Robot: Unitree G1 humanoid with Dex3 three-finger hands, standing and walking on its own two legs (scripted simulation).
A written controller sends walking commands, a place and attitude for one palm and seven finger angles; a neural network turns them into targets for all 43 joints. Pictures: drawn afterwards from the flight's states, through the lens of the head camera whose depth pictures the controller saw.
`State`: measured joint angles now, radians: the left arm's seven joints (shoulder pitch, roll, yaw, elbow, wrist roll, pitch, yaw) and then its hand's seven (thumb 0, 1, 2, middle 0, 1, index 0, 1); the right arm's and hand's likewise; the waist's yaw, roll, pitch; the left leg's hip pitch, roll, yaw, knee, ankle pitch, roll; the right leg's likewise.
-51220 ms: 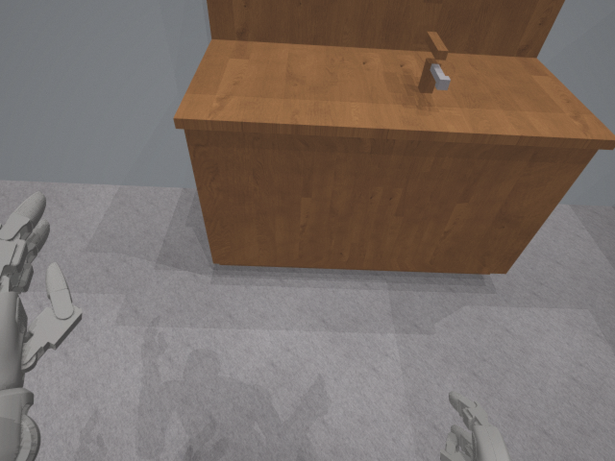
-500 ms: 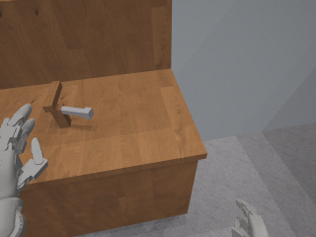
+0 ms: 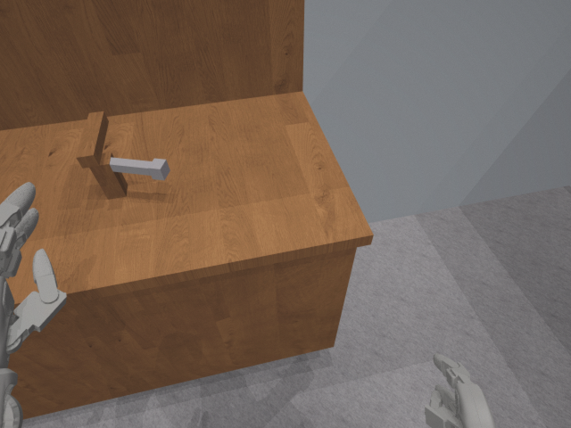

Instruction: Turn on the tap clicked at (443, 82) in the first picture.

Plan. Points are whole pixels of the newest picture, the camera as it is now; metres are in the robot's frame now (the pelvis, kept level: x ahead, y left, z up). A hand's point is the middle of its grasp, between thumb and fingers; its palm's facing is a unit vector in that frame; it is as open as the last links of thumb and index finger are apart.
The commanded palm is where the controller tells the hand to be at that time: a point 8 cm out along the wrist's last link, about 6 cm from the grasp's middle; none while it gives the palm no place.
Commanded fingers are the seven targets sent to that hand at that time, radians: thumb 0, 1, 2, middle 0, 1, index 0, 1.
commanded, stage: step back with the hand held close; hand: left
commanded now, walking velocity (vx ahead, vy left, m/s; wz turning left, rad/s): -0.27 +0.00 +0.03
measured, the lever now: (159, 169) +0.53 +0.29 +0.05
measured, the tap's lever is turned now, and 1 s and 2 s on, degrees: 68 68 68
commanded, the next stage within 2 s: stop stepping back and stand still in 0.66 s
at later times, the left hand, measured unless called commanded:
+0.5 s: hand out of the picture +0.11 +0.26 +0.16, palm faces +0.48 -0.78 -0.40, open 7.4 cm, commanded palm +0.05 +0.30 +0.18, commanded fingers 0.00 0.90 0.90 -0.20 -0.30 -0.20 -0.30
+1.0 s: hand out of the picture +0.05 +0.20 +0.17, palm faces +0.30 -0.85 -0.43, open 7.4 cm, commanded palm +0.00 +0.25 +0.18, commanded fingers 0.00 0.90 0.90 -0.20 -0.30 -0.20 -0.30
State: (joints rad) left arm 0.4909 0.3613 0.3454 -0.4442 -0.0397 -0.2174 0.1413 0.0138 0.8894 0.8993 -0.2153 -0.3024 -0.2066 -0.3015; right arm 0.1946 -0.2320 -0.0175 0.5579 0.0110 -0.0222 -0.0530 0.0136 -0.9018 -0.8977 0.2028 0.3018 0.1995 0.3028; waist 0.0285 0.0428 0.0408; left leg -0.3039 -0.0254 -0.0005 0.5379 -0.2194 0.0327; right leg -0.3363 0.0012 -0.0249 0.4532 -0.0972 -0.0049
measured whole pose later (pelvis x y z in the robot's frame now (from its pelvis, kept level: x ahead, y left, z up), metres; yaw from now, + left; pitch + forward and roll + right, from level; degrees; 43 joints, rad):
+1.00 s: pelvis -0.17 -0.02 +0.01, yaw -2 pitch +2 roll +1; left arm 0.51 0.39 0.34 -0.52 -0.04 -0.18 0.12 0.01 0.89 0.90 -0.22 -0.30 -0.21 -0.30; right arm 0.21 -0.19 0.01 0.59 0.02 -0.06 -0.04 0.01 -0.90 -0.90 0.21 0.30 0.20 0.30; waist -0.01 -0.02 -0.02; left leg -0.38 -0.01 0.07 0.65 -0.21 0.01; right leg -0.18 0.04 0.08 0.48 -0.33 -0.03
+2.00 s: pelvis -0.18 -0.01 +0.00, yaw -1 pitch -1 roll +0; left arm 0.46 0.37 0.35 -0.42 -0.05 -0.15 0.15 0.01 0.89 0.90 -0.22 -0.30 -0.21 -0.30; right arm 0.18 -0.24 -0.03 0.62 0.02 -0.07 -0.07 0.01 -0.90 -0.90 0.20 0.30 0.20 0.30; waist 0.00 0.01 0.03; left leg -0.21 0.00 0.04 0.50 -0.27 0.01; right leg -0.15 0.06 0.00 0.48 -0.30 -0.04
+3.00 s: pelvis -0.22 +0.02 +0.01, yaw +0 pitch -1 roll -1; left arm 0.44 0.32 0.30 -0.40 -0.03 -0.16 0.15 0.02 0.89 0.90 -0.21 -0.30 -0.20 -0.30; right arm 0.19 -0.20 0.01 0.63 -0.01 -0.10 -0.08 0.01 -0.90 -0.90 0.20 0.30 0.20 0.30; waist 0.03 0.02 0.02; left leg -0.23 -0.02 0.04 0.42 -0.17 0.06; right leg -0.15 0.03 0.00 0.36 -0.19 0.00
